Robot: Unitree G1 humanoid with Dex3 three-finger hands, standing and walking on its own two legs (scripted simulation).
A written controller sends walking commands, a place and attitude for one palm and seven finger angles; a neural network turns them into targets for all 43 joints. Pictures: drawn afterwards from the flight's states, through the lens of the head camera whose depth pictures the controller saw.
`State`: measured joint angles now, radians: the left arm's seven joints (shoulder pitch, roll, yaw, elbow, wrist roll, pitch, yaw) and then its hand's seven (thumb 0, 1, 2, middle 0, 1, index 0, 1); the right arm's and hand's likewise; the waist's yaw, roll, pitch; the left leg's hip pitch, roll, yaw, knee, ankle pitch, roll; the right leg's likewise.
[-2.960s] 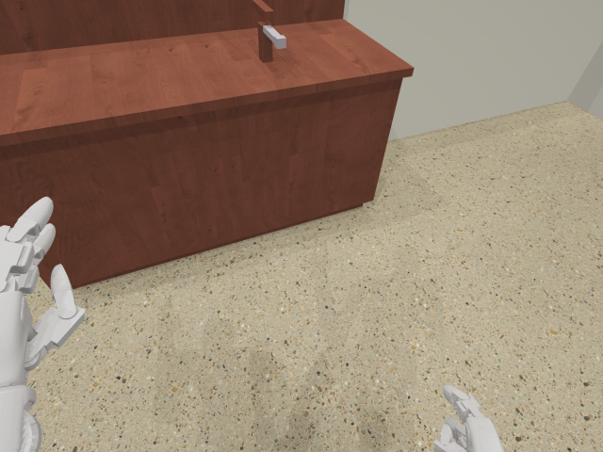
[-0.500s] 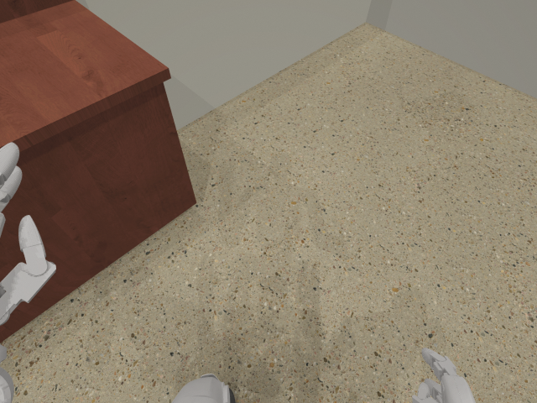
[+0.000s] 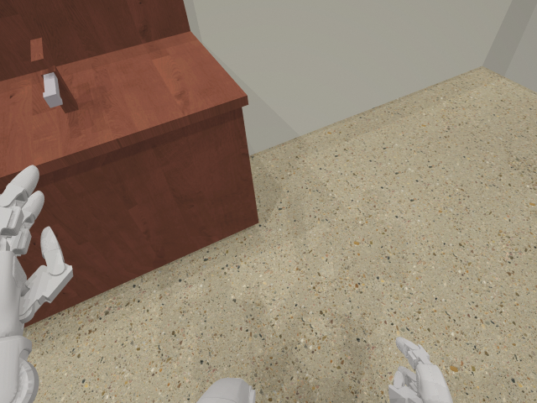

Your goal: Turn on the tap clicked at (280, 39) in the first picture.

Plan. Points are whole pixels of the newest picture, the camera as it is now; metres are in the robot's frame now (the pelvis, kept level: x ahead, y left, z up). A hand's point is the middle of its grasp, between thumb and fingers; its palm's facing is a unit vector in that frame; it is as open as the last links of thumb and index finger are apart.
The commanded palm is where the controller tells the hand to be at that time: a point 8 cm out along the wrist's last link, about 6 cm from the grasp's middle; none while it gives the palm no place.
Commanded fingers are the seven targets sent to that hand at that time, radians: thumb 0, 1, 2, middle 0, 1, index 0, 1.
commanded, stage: turn to face it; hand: left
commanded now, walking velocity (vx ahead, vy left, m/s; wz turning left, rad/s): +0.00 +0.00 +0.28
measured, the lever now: (52, 98) +0.69 +0.58 +0.08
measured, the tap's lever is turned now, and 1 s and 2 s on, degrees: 0 0 0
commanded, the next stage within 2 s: take the last steps up to it in 0.12 s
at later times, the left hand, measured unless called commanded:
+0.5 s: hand out of the picture +0.11 +0.26 +0.19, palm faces +0.56 -0.73 -0.39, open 7.4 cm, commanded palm +0.06 +0.29 +0.18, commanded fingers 0.00 0.90 0.90 -0.20 -0.30 -0.20 -0.30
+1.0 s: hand out of the picture +0.13 +0.30 +0.18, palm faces +0.62 -0.70 -0.36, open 7.4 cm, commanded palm +0.06 +0.33 +0.18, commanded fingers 0.00 0.90 0.90 -0.20 -0.30 -0.20 -0.30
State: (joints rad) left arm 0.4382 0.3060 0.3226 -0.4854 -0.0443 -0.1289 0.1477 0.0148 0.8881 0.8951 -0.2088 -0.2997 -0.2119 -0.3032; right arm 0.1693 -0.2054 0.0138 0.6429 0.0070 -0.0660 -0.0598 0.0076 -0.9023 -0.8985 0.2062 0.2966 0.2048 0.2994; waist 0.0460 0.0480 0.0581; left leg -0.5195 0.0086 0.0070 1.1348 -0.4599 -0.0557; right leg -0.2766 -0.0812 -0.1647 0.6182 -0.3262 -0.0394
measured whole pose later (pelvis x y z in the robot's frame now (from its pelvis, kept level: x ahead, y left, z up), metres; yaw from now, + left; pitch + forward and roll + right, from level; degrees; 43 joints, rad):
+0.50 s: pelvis -0.05 -0.01 +0.01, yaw +10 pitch +0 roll -1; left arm 0.48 0.36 0.34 -0.51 -0.03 -0.22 0.15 0.02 0.89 0.90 -0.21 -0.30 -0.21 -0.30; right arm 0.26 -0.15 0.02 0.62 0.00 -0.09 -0.04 0.01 -0.90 -0.90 0.20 0.30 0.20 0.30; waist 0.01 0.03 -0.02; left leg -0.27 0.04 0.02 0.53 -0.26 0.02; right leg -0.36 -0.05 -0.11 0.82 -0.46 0.05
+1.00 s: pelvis -0.03 +0.02 +0.00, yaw +13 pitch -2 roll +1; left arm 0.41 0.37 0.36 -0.48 -0.02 -0.25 0.17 0.01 0.89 0.90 -0.21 -0.30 -0.21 -0.30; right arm 0.20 -0.23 -0.05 0.61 0.01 -0.09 -0.08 0.01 -0.91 -0.90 0.20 0.30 0.20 0.30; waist 0.01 -0.04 0.04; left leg -0.30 0.06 0.16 0.59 -0.24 0.02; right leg -0.34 -0.10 -0.06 0.93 -0.51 0.02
